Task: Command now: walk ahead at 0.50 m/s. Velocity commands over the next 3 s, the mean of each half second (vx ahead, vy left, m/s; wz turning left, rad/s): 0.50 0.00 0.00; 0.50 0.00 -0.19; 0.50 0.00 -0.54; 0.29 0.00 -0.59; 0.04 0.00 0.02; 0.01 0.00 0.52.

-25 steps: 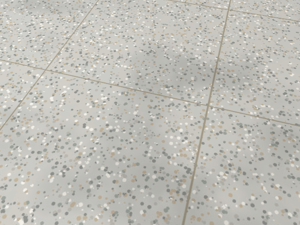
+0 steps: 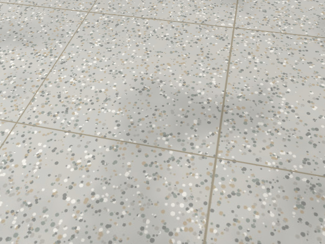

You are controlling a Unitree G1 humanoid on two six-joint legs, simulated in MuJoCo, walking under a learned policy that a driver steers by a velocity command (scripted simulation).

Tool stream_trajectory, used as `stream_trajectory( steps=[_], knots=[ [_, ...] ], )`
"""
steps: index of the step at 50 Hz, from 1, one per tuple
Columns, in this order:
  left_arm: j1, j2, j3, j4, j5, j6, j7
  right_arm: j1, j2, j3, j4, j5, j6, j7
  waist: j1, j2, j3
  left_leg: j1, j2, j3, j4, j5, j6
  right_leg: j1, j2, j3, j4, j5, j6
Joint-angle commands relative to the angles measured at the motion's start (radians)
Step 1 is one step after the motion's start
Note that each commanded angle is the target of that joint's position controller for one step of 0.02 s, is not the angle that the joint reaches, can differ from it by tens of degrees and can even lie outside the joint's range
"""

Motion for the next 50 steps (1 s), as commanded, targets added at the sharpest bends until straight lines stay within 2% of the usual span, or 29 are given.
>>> stream_trajectory(
  steps=[1,2,3,4,5,7,10,14,18,21,22,23,24,25,26,27,28,29,30,31,33,35,38,42,47,49,50],
  knots=[
    [0.273,0.153,0.039,0.025,0.002,0.004,0.008,-0.049,-0.133,-0.017,-0.099,0.035,-0.059,0.009,0.132,-0.145,-0.208,-0.613,0.056,-0.076,0.472,0.019,0.046,0.677,-0.34,0.555,-0.286,-0.12,-0.195],
    [0.199,0.128,0.029,0.014,0.008,0.002,0.005,-0.09,-0.123,-0.019,-0.104,0.026,-0.059,0.003,0.1,-0.068,-0.128,-0.573,0.1,-0.053,0.405,0.103,0.043,0.523,-0.299,0.439,-0.323,-0.018,-0.177],
    [0.161,0.099,0.021,0.01,0.015,-0.002,0.002,-0.094,-0.117,-0.028,-0.102,0.011,-0.047,-0.003,0.067,-0.064,-0.09,-0.516,0.134,-0.056,0.335,0.155,0.041,0.425,-0.259,0.357,-0.355,0.042,-0.158],
    [0.152,0.09,0.018,0.016,0.019,-0.003,-0.002,-0.073,-0.092,-0.027,-0.096,0.006,-0.032,-0.003,0.043,-0.079,-0.077,-0.461,0.147,-0.056,0.303,0.184,0.037,0.364,-0.238,0.314,-0.385,0.064,-0.153],
    [0.163,0.092,0.019,0.025,0.017,-0.006,-0.003,-0.057,-0.067,-0.026,-0.091,0.004,-0.02,-0.005,0.032,-0.078,-0.07,-0.437,0.15,-0.05,0.276,0.198,0.03,0.333,-0.227,0.285,-0.407,0.091,-0.16],
    [0.195,0.12,0.026,0.045,0.015,-0.01,0.004,-0.08,-0.054,-0.027,-0.101,0.0,-0.005,-0.008,0.022,-0.069,-0.039,-0.47,0.157,-0.039,0.211,0.247,0.013,0.309,-0.221,0.234,-0.438,0.152,-0.174],
    [0.245,0.14,0.031,0.066,0.013,-0.003,0.023,-0.197,-0.059,-0.031,-0.142,-0.011,-0.004,-0.008,0.045,-0.055,-0.006,-0.563,0.158,-0.034,0.042,0.395,-0.011,0.345,-0.213,0.187,-0.46,0.185,-0.168],
    [0.302,0.149,0.031,0.089,0.003,0.006,0.036,-0.338,-0.035,-0.021,-0.181,-0.006,-0.014,0.005,0.086,-0.064,0.022,-0.522,0.119,0.007,-0.196,0.571,-0.015,0.358,-0.177,0.113,-0.473,0.157,-0.133],
    [0.374,0.155,0.035,0.129,-0.004,0.019,0.04,-0.447,-0.037,-0.014,-0.219,0.003,-0.021,0.023,0.119,-0.063,0.056,-0.54,0.095,0.016,-0.307,0.556,-0.002,0.471,-0.216,0.109,-0.441,0.154,-0.13],
    [0.379,0.167,0.044,0.144,-0.009,0.035,0.046,-0.469,-0.058,-0.016,-0.243,0.006,-0.032,0.041,0.101,-0.074,0.054,-0.531,0.083,0.013,-0.354,0.459,0.032,0.566,-0.262,0.121,-0.375,0.235,-0.114],
    [0.367,0.174,0.047,0.143,-0.009,0.039,0.048,-0.442,-0.072,-0.022,-0.24,0.007,-0.035,0.044,0.082,-0.084,0.035,-0.479,0.069,0.024,-0.363,0.423,0.045,0.581,-0.267,0.119,-0.342,0.309,-0.104],
    [0.346,0.183,0.05,0.138,-0.009,0.044,0.049,-0.384,-0.095,-0.033,-0.227,0.006,-0.037,0.043,0.044,-0.1,-0.005,-0.377,0.038,0.051,-0.37,0.395,0.061,0.581,-0.259,0.108,-0.273,0.464,-0.092],
    [0.325,0.174,0.046,0.133,-0.008,0.05,0.049,-0.253,-0.128,-0.054,-0.187,0.004,-0.037,0.04,-0.025,-0.097,-0.082,-0.195,0.003,0.081,-0.387,0.403,0.085,0.551,-0.217,0.072,-0.121,0.601,-0.069],
    [0.323,0.145,0.032,0.117,0.002,0.052,0.049,-0.066,-0.186,-0.079,-0.134,-0.003,-0.036,0.032,-0.094,-0.058,-0.21,0.097,0.068,0.009,-0.349,0.426,0.13,0.4,-0.162,0.033,0.12,0.512,-0.036],
    [0.438,0.037,-0.001,0.104,0.008,0.035,0.038,0.078,-0.287,-0.105,-0.105,-0.02,-0.029,0.026,-0.072,0.162,-0.37,0.513,0.331,-0.43,-0.385,0.287,0.29,-0.018,-0.005,-0.009,0.531,0.104,0.042],
    [0.418,0.043,-0.005,0.114,-0.001,0.009,0.033,0.082,-0.226,-0.083,-0.101,-0.008,-0.025,0.027,-0.076,0.229,-0.432,0.564,0.398,-0.711,-0.552,0.196,0.323,-0.176,0.061,0.13,0.707,-0.441,0.045],
    [0.332,0.13,0.019,0.088,-0.03,-0.01,0.028,-0.001,-0.173,-0.064,-0.111,0.0,-0.028,0.027,-0.067,0.178,-0.291,0.451,0.366,-0.59,-0.569,0.148,0.269,-0.275,-0.005,0.171,0.783,-0.411,0.022],
    [0.261,0.145,0.021,0.068,-0.04,-0.017,0.031,-0.091,-0.136,-0.052,-0.137,-0.004,-0.029,0.026,-0.041,0.113,-0.19,0.299,0.331,-0.45,-0.589,0.192,0.234,-0.279,-0.062,0.14,0.756,-0.32,0.009],
    [0.224,0.139,0.027,0.063,-0.028,-0.014,0.039,-0.161,-0.103,-0.042,-0.146,-0.012,-0.031,0.029,-0.009,0.054,-0.109,0.143,0.291,-0.346,-0.629,0.262,0.215,-0.24,-0.103,0.12,0.684,-0.24,0.01],
    [0.236,0.129,0.035,0.068,-0.016,0.0,0.045,-0.196,-0.075,-0.033,-0.148,-0.022,-0.036,0.031,0.029,0.07,-0.08,0.042,0.255,-0.273,-0.662,0.311,0.196,-0.17,-0.136,0.127,0.622,-0.188,0.01],
    [0.277,0.079,0.031,0.08,-0.01,0.026,0.048,-0.193,-0.074,-0.033,-0.135,-0.024,-0.04,0.034,0.06,0.082,-0.062,-0.053,0.228,-0.203,-0.715,0.359,0.203,-0.096,-0.15,0.119,0.567,-0.147,0.02],
    [0.254,0.073,0.033,0.071,-0.012,0.041,0.05,-0.164,-0.105,-0.041,-0.117,-0.027,-0.046,0.022,0.067,0.066,-0.034,-0.062,0.231,-0.138,-0.751,0.416,0.213,-0.142,-0.158,0.119,0.509,-0.073,0.036],
    [0.163,0.077,0.036,0.043,-0.008,0.044,0.045,-0.122,-0.12,-0.044,-0.097,-0.03,-0.046,0.002,0.044,0.045,-0.007,-0.014,0.226,-0.055,-0.768,0.477,0.192,-0.227,-0.15,0.137,0.363,0.091,0.048],
    [0.046,0.055,0.026,0.004,-0.011,0.037,0.025,-0.095,-0.128,-0.041,-0.088,-0.025,-0.045,-0.011,0.006,0.043,0.021,0.015,0.204,0.066,-0.787,0.492,0.151,-0.192,-0.106,0.096,0.154,0.256,0.039],
    [-0.076,0.043,0.012,-0.067,-0.011,0.038,-0.006,-0.02,-0.139,-0.047,-0.056,-0.014,-0.019,-0.017,-0.034,0.022,0.064,0.217,0.267,0.126,-0.723,0.584,0.136,-0.263,-0.085,0.057,0.04,0.182,0.01],
    [-0.082,0.056,0.016,-0.095,-0.012,0.038,-0.022,-0.034,-0.158,-0.054,-0.062,-0.008,-0.002,-0.022,-0.016,0.039,0.056,0.271,0.287,0.15,-0.646,0.761,0.119,-0.24,-0.062,0.018,0.024,0.081,-0.015],
    [-0.06,0.073,0.023,-0.102,-0.012,0.039,-0.028,-0.052,-0.174,-0.059,-0.072,-0.007,0.005,-0.026,0.006,0.059,0.028,0.282,0.288,0.167,-0.581,0.94,0.107,-0.179,-0.033,-0.015,0.027,0.027,-0.032]
  ],
)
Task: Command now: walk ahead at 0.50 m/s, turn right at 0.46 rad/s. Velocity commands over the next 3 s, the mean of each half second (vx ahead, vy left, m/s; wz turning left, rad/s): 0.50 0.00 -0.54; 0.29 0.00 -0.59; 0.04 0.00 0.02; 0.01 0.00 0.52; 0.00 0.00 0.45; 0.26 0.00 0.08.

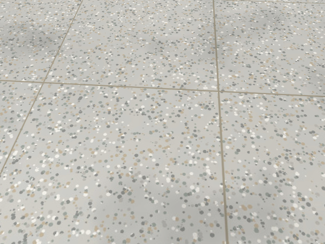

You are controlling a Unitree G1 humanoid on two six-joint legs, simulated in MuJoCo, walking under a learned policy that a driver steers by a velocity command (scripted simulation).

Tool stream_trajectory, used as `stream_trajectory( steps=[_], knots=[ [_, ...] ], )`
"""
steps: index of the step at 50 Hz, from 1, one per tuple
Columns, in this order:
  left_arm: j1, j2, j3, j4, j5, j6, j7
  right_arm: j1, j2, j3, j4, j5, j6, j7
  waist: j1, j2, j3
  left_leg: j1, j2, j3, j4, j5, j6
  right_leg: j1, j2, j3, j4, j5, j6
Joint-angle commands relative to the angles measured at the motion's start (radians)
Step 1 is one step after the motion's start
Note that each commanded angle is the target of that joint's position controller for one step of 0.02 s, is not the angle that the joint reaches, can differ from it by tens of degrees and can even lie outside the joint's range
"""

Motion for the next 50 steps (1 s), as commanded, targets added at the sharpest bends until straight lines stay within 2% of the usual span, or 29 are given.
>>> stream_trajectory(
  steps=[1,2,3,4,5,6,7,8,9,10,12,14,18,23,25,26,27,28,29,30,31,32,33,35,37,42,47,49,50],
  knots=[
    [-0.04,0.106,0.03,-0.103,0.0,-0.013,-0.019,-0.01,-0.2,-0.044,-0.048,0.007,0.018,-0.016,0.055,0.121,0.011,0.031,0.314,-0.023,0.185,1.006,0.112,0.053,0.065,-0.079,0.003,-0.148,-0.049],
    [0.088,0.144,0.053,-0.078,-0.002,-0.011,-0.018,-0.03,-0.205,-0.045,-0.059,0.007,0.028,-0.021,0.127,0.12,-0.059,-0.005,0.29,0.002,0.359,1.101,0.089,0.224,0.11,-0.1,-0.028,-0.138,-0.076],
    [0.254,0.215,0.088,-0.041,-0.003,-0.007,-0.005,-0.034,-0.196,-0.039,-0.075,0.005,0.028,-0.024,0.204,0.076,-0.15,-0.167,0.247,0.014,0.606,0.975,0.051,0.503,0.1,-0.021,-0.07,-0.097,-0.121],
    [0.351,0.328,0.116,-0.028,-0.002,-0.002,0.014,0.041,-0.089,-0.004,-0.118,-0.025,0.006,-0.011,0.167,-0.15,-0.272,-0.572,0.113,0.004,0.99,0.343,-0.01,0.887,-0.155,0.426,-0.086,-0.124,-0.27],
    [0.354,0.311,0.1,-0.042,-0.001,-0.01,0.011,0.032,-0.061,0.015,-0.141,-0.01,-0.042,0.009,0.145,-0.191,-0.392,-0.821,-0.04,-0.204,1.198,-0.235,-0.023,1.056,-0.298,0.878,-0.278,-0.224,-0.393],
    [0.341,0.234,0.079,-0.043,0.009,-0.014,0.014,-0.084,-0.14,-0.008,-0.165,0.031,-0.075,0.024,0.183,-0.111,-0.304,-0.928,0.033,-0.295,1.227,-0.173,0.009,1.013,-0.253,0.746,-0.298,-0.222,-0.321],
    [0.278,0.192,0.067,-0.054,0.007,-0.019,0.017,-0.136,-0.145,-0.007,-0.181,0.04,-0.089,0.027,0.162,-0.053,-0.193,-0.936,0.081,-0.279,1.16,-0.08,0.029,0.873,-0.211,0.59,-0.299,-0.159,-0.276],
    [0.201,0.164,0.057,-0.075,0.007,-0.021,0.016,-0.147,-0.14,-0.012,-0.174,0.021,-0.089,0.019,0.114,0.031,-0.12,-0.876,0.12,-0.27,1.064,-0.021,0.027,0.707,-0.169,0.481,-0.315,-0.072,-0.246],
    [0.148,0.136,0.047,-0.094,0.012,-0.021,0.017,-0.142,-0.15,-0.023,-0.17,0.004,-0.077,0.013,0.076,0.037,-0.078,-0.798,0.146,-0.267,0.987,0.013,0.017,0.582,-0.136,0.409,-0.339,0.005,-0.23],
    [0.129,0.132,0.044,-0.106,0.018,-0.02,0.021,-0.128,-0.145,-0.027,-0.174,-0.001,-0.061,0.012,0.05,0.019,-0.067,-0.74,0.155,-0.269,0.949,0.03,0.006,0.505,-0.118,0.386,-0.363,0.033,-0.229],
    [0.138,0.162,0.05,-0.112,0.012,-0.022,0.031,-0.123,-0.117,-0.026,-0.186,-0.013,-0.039,0.008,0.034,0.003,-0.05,-0.709,0.15,-0.248,0.855,0.066,-0.029,0.421,-0.098,0.336,-0.389,0.093,-0.237],
    [0.17,0.194,0.059,-0.11,0.009,-0.023,0.045,-0.193,-0.103,-0.022,-0.215,-0.019,-0.03,0.002,0.048,-0.005,-0.022,-0.727,0.133,-0.234,0.718,0.172,-0.058,0.381,-0.075,0.295,-0.4,0.105,-0.225],
    [0.225,0.199,0.062,-0.101,0.001,-0.012,0.058,-0.339,-0.074,-0.009,-0.262,-0.01,-0.037,0.012,0.107,-0.046,0.0,-0.65,0.068,-0.225,0.41,0.423,-0.063,0.344,-0.017,0.256,-0.381,-0.023,-0.161],
    [0.275,0.189,0.061,-0.084,-0.006,0.0,0.064,-0.396,-0.126,-0.019,-0.304,0.006,-0.055,0.031,0.12,-0.069,-0.004,-0.605,0.043,-0.266,0.278,0.393,-0.038,0.458,-0.069,0.379,-0.279,-0.101,-0.135],
    [0.261,0.192,0.063,-0.093,-0.001,0.007,0.069,-0.348,-0.151,-0.028,-0.299,0.009,-0.067,0.036,0.087,-0.098,-0.015,-0.54,0.039,-0.261,0.256,0.305,-0.013,0.492,-0.082,0.429,-0.213,-0.07,-0.122],
    [0.248,0.175,0.057,-0.103,0.001,0.01,0.069,-0.269,-0.166,-0.038,-0.277,0.005,-0.073,0.033,0.044,-0.1,-0.045,-0.433,0.034,-0.243,0.219,0.3,0.01,0.483,-0.051,0.425,-0.148,-0.033,-0.102],
    [0.236,0.131,0.04,-0.119,0.007,0.007,0.065,-0.147,-0.203,-0.052,-0.258,-0.012,-0.079,0.028,-0.014,-0.069,-0.144,-0.223,0.111,-0.299,0.241,0.292,0.057,0.417,0.004,0.376,0.026,-0.028,-0.069],
    [0.31,0.075,0.024,-0.142,0.003,0.001,0.063,-0.001,-0.282,-0.073,-0.244,-0.029,-0.076,0.019,-0.028,0.116,-0.299,0.14,0.327,-0.585,0.238,0.203,0.167,0.148,0.124,0.249,0.356,-0.236,0.001],
    [0.384,0.084,0.014,-0.162,-0.015,-0.006,0.064,0.055,-0.283,-0.077,-0.213,-0.011,-0.059,0.027,-0.001,0.389,-0.368,0.276,0.47,-0.962,0.132,-0.03,0.26,-0.1,0.146,0.19,0.594,-0.61,0.029],
    [0.343,0.183,0.036,-0.145,-0.022,-0.004,0.063,0.004,-0.191,-0.052,-0.239,0.002,-0.053,0.028,-0.017,0.249,-0.241,0.179,0.442,-0.905,0.099,-0.176,0.226,-0.184,0.078,0.22,0.695,-0.552,0.035],
    [0.247,0.208,0.044,-0.162,-0.013,0.004,0.064,-0.056,-0.15,-0.038,-0.256,-0.004,-0.042,0.023,-0.022,0.154,-0.121,0.036,0.405,-0.735,0.096,-0.039,0.189,-0.185,0.048,0.183,0.713,-0.478,0.045],
    [0.205,0.2,0.048,-0.174,-0.001,0.01,0.066,-0.117,-0.131,-0.029,-0.261,-0.016,-0.035,0.023,0.005,0.098,-0.044,-0.106,0.363,-0.6,0.085,0.187,0.178,-0.138,0.021,0.165,0.677,-0.424,0.056],
    [0.202,0.191,0.055,-0.179,0.006,0.018,0.067,-0.153,-0.11,-0.022,-0.259,-0.022,-0.033,0.022,0.036,0.109,-0.019,-0.188,0.333,-0.5,0.087,0.394,0.171,-0.092,-0.003,0.163,0.633,-0.404,0.063],
    [0.236,0.149,0.052,-0.185,-0.001,0.039,0.065,-0.173,-0.114,-0.024,-0.248,-0.023,-0.035,0.024,0.069,0.146,-0.021,-0.272,0.293,-0.35,0.075,0.648,0.176,-0.013,-0.018,0.122,0.581,-0.397,0.079],
    [0.209,0.119,0.044,-0.217,-0.001,0.053,0.065,-0.183,-0.152,-0.037,-0.238,-0.018,-0.034,0.018,0.076,0.15,-0.029,-0.274,0.297,-0.269,0.055,0.772,0.198,-0.026,-0.021,0.096,0.493,-0.337,0.097],
    [0.122,0.102,0.035,-0.257,0.005,0.057,0.036,-0.205,-0.185,-0.046,-0.234,-0.001,0.005,-0.007,0.051,0.132,-0.069,-0.244,0.279,-0.104,0.052,0.739,0.178,0.074,-0.012,0.034,0.21,-0.07,0.089],
    [0.047,0.138,0.053,-0.312,0.008,0.067,0.003,-0.178,-0.227,-0.058,-0.22,0.027,0.032,-0.004,0.036,0.138,-0.048,-0.165,0.316,-0.077,0.156,0.685,0.144,0.125,0.021,-0.008,0.04,-0.143,0.04],
    [0.118,0.163,0.07,-0.303,0.011,0.067,0.002,-0.196,-0.229,-0.061,-0.226,0.042,0.039,-0.007,0.084,0.126,-0.073,-0.162,0.294,-0.047,0.308,0.753,0.105,0.239,0.068,-0.043,-0.088,-0.119,-0.001],
    [0.21,0.209,0.092,-0.278,0.016,0.064,0.015,-0.158,-0.201,-0.054,-0.218,0.036,0.039,-0.004,0.12,0.063,-0.123,-0.219,0.235,-0.014,0.479,0.7,0.058,0.4,0.095,-0.028,-0.171,0.035,-0.039]
  ],
)
Over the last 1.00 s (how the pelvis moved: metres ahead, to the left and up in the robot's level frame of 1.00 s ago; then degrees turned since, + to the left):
0.56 0.03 0.01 -8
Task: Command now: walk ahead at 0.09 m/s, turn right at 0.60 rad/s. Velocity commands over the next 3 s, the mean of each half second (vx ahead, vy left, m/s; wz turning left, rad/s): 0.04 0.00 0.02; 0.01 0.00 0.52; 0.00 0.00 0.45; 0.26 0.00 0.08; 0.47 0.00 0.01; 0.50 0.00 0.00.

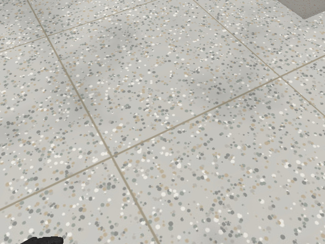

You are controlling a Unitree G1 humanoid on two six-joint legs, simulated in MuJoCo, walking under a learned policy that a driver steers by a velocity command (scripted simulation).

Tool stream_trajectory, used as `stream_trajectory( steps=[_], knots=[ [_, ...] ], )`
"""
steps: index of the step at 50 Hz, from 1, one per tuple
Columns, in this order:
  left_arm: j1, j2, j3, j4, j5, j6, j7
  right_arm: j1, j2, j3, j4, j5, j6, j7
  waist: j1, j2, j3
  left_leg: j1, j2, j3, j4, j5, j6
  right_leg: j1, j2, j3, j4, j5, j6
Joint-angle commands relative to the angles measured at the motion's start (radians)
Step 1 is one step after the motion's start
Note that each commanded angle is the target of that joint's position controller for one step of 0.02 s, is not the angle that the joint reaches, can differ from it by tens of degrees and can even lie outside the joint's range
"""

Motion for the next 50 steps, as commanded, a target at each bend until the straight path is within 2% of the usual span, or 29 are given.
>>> stream_trajectory(
  steps=[1,2,3,4,5,6,9,11,12,15,18,19,20,21,22,23,24,26,30,33,35,36,37,38,39,41,43,46,50],
  knots=[
    [0.245,0.266,0.093,-0.032,0.015,-0.008,0.036,0.003,-0.1,-0.015,-0.083,-0.039,-0.009,0.004,0.117,-0.163,-0.262,-0.238,0.069,-0.024,0.52,0.305,0.009,0.509,-0.161,0.272,-0.104,0.61,-0.153],
    [0.194,0.322,0.087,-0.069,0.031,-0.014,0.037,0.054,-0.056,0.009,-0.119,-0.066,-0.015,0.015,0.05,-0.288,-0.385,-0.516,-0.089,-0.153,0.799,-0.371,-0.04,0.681,-0.377,0.64,-0.109,0.708,-0.385],
    [0.174,0.218,0.059,-0.08,0.024,-0.019,0.028,0.0,-0.126,-0.007,-0.094,-0.035,-0.01,0.024,0.114,-0.115,-0.422,-0.536,-0.038,-0.289,0.86,-0.307,-0.032,0.62,-0.348,0.556,-0.15,0.565,-0.356],
    [0.115,0.165,0.038,-0.076,0.019,-0.027,0.026,-0.031,-0.132,-0.007,-0.098,-0.009,-0.001,0.024,0.091,-0.082,-0.332,-0.547,-0.001,-0.279,0.831,-0.236,-0.016,0.528,-0.305,0.429,-0.153,0.476,-0.291],
    [0.071,0.121,0.023,-0.065,0.008,-0.027,0.028,-0.028,-0.111,-0.003,-0.079,-0.015,0.011,0.014,0.066,-0.021,-0.273,-0.529,0.03,-0.277,0.752,-0.181,-0.019,0.44,-0.244,0.35,-0.168,0.353,-0.228],
    [0.03,0.099,0.011,-0.06,0.008,-0.023,0.031,-0.028,-0.112,-0.004,-0.071,-0.025,0.025,0.005,0.046,-0.041,-0.232,-0.473,0.045,-0.271,0.681,-0.134,-0.029,0.339,-0.211,0.296,-0.193,0.273,-0.198],
    [-0.035,0.069,-0.005,-0.031,0.043,-0.033,0.038,0.052,-0.066,0.009,-0.032,-0.027,0.048,0.0,-0.004,-0.105,-0.207,-0.256,0.033,-0.234,0.517,-0.036,-0.057,0.149,-0.145,0.159,-0.239,0.224,-0.183],
    [-0.022,0.063,-0.007,0.003,0.049,-0.04,0.043,0.025,-0.044,0.023,-0.033,-0.029,0.048,-0.001,0.025,-0.116,-0.197,-0.207,0.037,-0.237,0.379,0.005,-0.056,0.156,-0.154,0.142,-0.245,0.15,-0.181],
    [-0.015,0.076,-0.004,0.016,0.05,-0.04,0.046,0.008,-0.057,0.022,-0.039,-0.027,0.048,-0.001,0.038,-0.119,-0.193,-0.195,0.033,-0.233,0.341,0.02,-0.052,0.165,-0.17,0.152,-0.247,0.101,-0.185],
    [-0.023,0.125,0.009,0.035,0.037,-0.024,0.06,-0.017,-0.106,0.008,-0.063,-0.021,0.051,0.001,0.048,-0.12,-0.152,-0.207,0.009,-0.202,0.283,0.027,-0.028,0.187,-0.211,0.192,-0.242,-0.04,-0.184],
    [-0.023,0.123,0.013,0.054,0.013,-0.01,0.073,0.016,-0.093,0.008,-0.063,-0.033,0.05,0.011,0.025,-0.094,-0.122,-0.17,-0.014,-0.175,0.131,0.127,0.023,0.201,-0.199,0.169,-0.181,-0.071,-0.129],
    [0.001,0.108,0.013,0.065,0.006,-0.008,0.078,0.017,-0.113,0.004,-0.071,-0.042,0.05,0.013,0.028,-0.042,-0.101,-0.164,0.013,-0.232,0.047,0.257,0.057,0.195,-0.163,0.131,-0.116,-0.093,-0.077],
    [0.035,0.078,0.011,0.057,0.021,-0.012,0.082,0.015,-0.186,-0.013,-0.082,-0.045,0.048,0.007,0.075,0.13,-0.101,-0.152,0.122,-0.39,-0.017,0.439,0.117,0.151,-0.058,0.025,0.036,-0.154,-0.006],
    [-0.019,0.052,0.007,0.037,0.029,-0.014,0.085,0.01,-0.219,-0.026,-0.087,-0.034,0.049,0.005,0.056,0.275,-0.062,-0.156,0.211,-0.567,-0.111,0.395,0.229,0.051,0.076,-0.066,0.148,-0.226,0.058],
    [-0.095,0.055,0.008,0.018,0.027,-0.014,0.088,0.033,-0.202,-0.024,-0.091,-0.047,0.042,0.003,0.004,0.308,-0.049,-0.13,0.267,-0.679,-0.169,0.389,0.291,-0.029,0.103,-0.011,0.265,-0.374,0.064],
    [-0.124,0.068,0.017,0.01,0.017,-0.011,0.086,0.064,-0.186,-0.022,-0.089,-0.06,0.027,-0.001,-0.021,0.287,-0.066,-0.077,0.288,-0.709,-0.178,0.447,0.319,-0.097,0.097,0.053,0.436,-0.499,0.065],
    [-0.092,0.067,0.024,0.026,0.011,-0.006,0.084,0.047,-0.186,-0.024,-0.096,-0.053,0.014,-0.003,0.002,0.22,-0.085,-0.046,0.264,-0.664,-0.146,0.513,0.304,-0.125,0.083,0.087,0.527,-0.506,0.069],
    [-0.063,0.064,0.025,0.037,0.014,-0.006,0.083,-0.013,-0.172,-0.027,-0.115,-0.02,0.012,-0.013,0.036,0.15,-0.115,0.001,0.21,-0.581,-0.095,0.593,0.242,-0.137,0.053,0.107,0.467,-0.422,0.08],
    [-0.076,0.015,0.006,0.037,-0.001,-0.027,0.07,-0.006,-0.173,-0.041,-0.123,-0.01,0.055,-0.028,0.017,0.178,-0.177,0.016,0.146,-0.548,-0.055,0.616,0.21,0.011,0.082,0.072,0.197,-0.316,0.103],
    [-0.011,0.049,0.017,0.057,-0.01,-0.031,0.052,-0.033,-0.18,-0.046,-0.146,-0.003,0.07,-0.022,0.037,0.211,-0.179,-0.035,0.128,-0.601,-0.052,0.526,0.203,0.146,0.1,0.058,-0.009,-0.222,0.097],
    [0.061,0.084,0.033,0.083,-0.002,-0.033,0.049,-0.048,-0.15,-0.037,-0.162,0.004,0.074,-0.024,0.067,0.174,-0.173,-0.145,0.069,-0.594,-0.005,0.313,0.138,0.328,0.057,0.064,-0.212,-0.044,0.063],
    [0.089,0.154,0.05,0.076,0.016,-0.028,0.058,-0.013,-0.094,-0.021,-0.166,-0.013,0.073,-0.021,0.049,-0.003,-0.191,-0.295,-0.016,-0.506,0.184,0.055,0.076,0.454,-0.143,0.246,-0.241,0.031,-0.008],
    [0.06,0.228,0.062,0.064,0.048,-0.019,0.057,0.023,-0.076,-0.02,-0.192,-0.017,0.059,-0.015,0.012,-0.263,-0.158,-0.493,-0.157,-0.353,0.38,-0.274,0.016,0.432,-0.359,0.501,-0.261,0.227,-0.174],
    [0.05,0.187,0.049,0.047,0.062,-0.031,0.056,0.015,-0.158,-0.042,-0.187,-0.025,0.048,-0.013,0.033,-0.205,-0.156,-0.505,-0.082,-0.377,0.604,-0.287,-0.015,0.374,-0.414,0.538,-0.275,0.217,-0.262],
    [-0.007,0.127,0.032,0.037,0.055,-0.039,0.059,0.019,-0.202,-0.062,-0.166,-0.011,0.052,-0.011,0.012,-0.12,-0.119,-0.507,-0.068,-0.383,0.69,-0.214,-0.023,0.339,-0.346,0.427,-0.267,0.18,-0.229],
    [-0.072,0.094,0.02,0.03,0.026,-0.046,0.066,0.041,-0.175,-0.064,-0.137,-0.015,0.075,-0.02,0.0,-0.096,-0.078,-0.532,-0.054,-0.362,0.739,-0.087,-0.053,0.33,-0.242,0.262,-0.256,0.143,-0.153],
    [-0.038,0.097,0.017,0.042,0.026,-0.041,0.079,0.006,-0.131,-0.052,-0.165,-0.01,0.081,-0.013,0.023,-0.107,-0.073,-0.529,-0.052,-0.319,0.726,-0.022,-0.077,0.332,-0.213,0.169,-0.258,0.225,-0.158],
    [0.031,0.118,0.026,0.06,0.028,-0.027,0.093,-0.067,-0.091,-0.032,-0.22,-0.006,0.077,0.0,0.072,-0.123,-0.104,-0.542,-0.024,-0.283,0.575,0.002,-0.098,0.439,-0.24,0.135,-0.255,0.243,-0.183],
    [0.018,0.171,0.045,0.058,0.019,-0.016,0.082,-0.083,-0.077,-0.02,-0.259,-0.012,0.079,0.023,0.081,-0.142,-0.126,-0.398,-0.004,-0.218,0.388,-0.015,-0.076,0.408,-0.268,0.07,-0.245,0.258,-0.184]
  ],
)
Over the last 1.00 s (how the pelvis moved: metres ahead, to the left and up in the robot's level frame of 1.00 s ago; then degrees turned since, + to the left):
0.49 -0.09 0.00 -35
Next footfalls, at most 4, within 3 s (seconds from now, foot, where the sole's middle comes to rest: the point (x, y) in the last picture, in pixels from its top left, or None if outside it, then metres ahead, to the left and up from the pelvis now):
0.38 left None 0.10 0.13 -0.77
0.72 right None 0.13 -0.11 -0.77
1.14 left None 0.04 0.14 -0.77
1.58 right None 0.17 -0.06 -0.77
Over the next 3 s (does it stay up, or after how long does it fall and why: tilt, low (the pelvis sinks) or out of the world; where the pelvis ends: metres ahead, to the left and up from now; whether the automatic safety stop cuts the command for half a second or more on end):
stays up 0.57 0.44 0.01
